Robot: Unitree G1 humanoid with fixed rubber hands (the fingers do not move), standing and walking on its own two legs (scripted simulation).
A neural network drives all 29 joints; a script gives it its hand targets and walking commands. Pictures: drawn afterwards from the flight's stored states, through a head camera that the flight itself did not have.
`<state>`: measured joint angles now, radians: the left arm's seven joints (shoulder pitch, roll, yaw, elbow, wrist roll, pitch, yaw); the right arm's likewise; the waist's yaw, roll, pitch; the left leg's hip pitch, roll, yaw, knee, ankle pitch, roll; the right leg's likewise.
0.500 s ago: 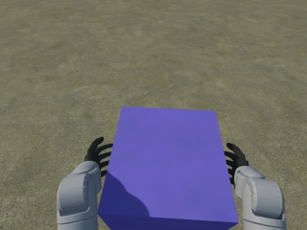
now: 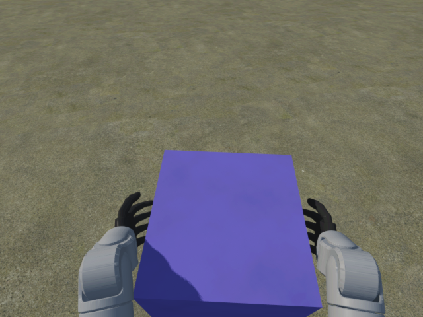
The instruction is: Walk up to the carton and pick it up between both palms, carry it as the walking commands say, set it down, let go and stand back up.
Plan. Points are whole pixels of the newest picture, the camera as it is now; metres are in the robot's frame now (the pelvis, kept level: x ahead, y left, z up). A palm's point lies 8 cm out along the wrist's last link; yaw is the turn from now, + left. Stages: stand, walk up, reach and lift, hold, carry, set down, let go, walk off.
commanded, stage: carry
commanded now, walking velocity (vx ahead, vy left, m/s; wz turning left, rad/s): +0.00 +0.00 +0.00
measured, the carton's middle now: (223, 244) +0.30 +0.00 -0.02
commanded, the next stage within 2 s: hold in 1.46 s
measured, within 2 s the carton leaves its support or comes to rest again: neither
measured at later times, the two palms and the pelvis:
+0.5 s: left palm (119, 239) +0.26 +0.19 +0.06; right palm (310, 246) +0.26 -0.15 +0.05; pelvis +0.00 +0.02 +0.00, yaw +0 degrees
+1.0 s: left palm (111, 246) +0.26 +0.21 +0.04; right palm (297, 252) +0.25 -0.13 +0.03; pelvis +0.00 +0.04 +0.00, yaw +0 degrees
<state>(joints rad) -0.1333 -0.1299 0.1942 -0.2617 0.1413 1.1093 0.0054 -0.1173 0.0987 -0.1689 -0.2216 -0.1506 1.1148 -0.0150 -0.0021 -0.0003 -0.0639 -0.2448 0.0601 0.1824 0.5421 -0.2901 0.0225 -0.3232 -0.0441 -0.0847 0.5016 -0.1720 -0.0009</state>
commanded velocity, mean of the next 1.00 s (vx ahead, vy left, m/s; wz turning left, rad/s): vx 0.00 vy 0.00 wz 0.00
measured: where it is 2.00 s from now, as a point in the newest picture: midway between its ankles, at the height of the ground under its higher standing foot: outside the picture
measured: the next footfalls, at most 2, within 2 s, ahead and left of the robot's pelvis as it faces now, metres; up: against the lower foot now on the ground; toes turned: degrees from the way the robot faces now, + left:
none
